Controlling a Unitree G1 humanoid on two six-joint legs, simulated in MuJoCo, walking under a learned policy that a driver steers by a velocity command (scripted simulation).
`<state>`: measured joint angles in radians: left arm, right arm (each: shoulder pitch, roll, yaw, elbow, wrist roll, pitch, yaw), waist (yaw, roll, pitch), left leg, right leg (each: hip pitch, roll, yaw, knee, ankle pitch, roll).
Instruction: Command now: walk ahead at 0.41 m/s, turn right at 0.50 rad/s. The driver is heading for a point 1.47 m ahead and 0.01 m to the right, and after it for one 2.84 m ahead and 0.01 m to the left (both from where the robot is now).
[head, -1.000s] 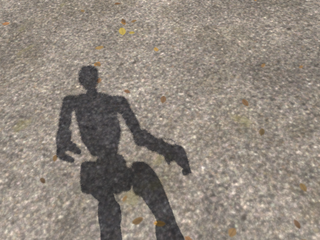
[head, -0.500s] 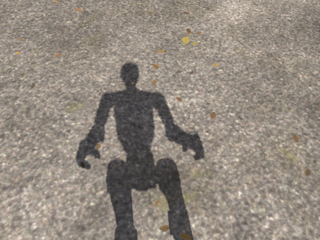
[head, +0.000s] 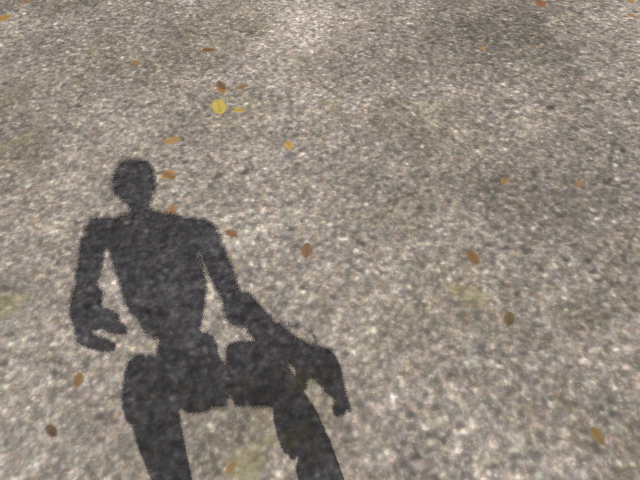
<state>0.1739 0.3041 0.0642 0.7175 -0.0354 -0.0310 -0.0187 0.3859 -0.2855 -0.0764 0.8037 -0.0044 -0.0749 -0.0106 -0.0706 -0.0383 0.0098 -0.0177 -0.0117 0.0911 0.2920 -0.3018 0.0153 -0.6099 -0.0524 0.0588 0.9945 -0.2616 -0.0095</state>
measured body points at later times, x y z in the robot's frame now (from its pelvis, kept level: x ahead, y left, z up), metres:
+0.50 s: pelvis +0.26 -0.11 +0.00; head +0.27 -0.12 +0.45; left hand +0.39 +0.15 -0.10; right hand +0.35 -0.40 -0.10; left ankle +0.43 +0.06 -0.66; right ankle +0.22 -0.16 -0.74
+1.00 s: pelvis +0.57 -0.10 +0.00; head +0.60 -0.09 +0.45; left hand +0.71 +0.18 -0.09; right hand +0.69 -0.37 -0.10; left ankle +0.57 -0.02 -0.74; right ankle +0.63 -0.28 -0.67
